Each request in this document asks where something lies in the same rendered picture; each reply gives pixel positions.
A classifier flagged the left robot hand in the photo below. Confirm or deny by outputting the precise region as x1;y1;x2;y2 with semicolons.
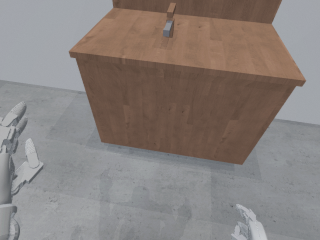
0;101;44;205

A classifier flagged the counter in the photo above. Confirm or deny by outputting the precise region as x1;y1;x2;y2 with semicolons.
68;0;306;165

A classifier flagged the robot left forearm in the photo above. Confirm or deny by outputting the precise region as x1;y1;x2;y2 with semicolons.
0;203;20;240

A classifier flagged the tap lever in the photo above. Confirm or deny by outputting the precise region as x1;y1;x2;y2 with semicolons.
163;20;173;37

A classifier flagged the right robot hand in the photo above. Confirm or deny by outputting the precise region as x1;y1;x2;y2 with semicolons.
231;204;269;240

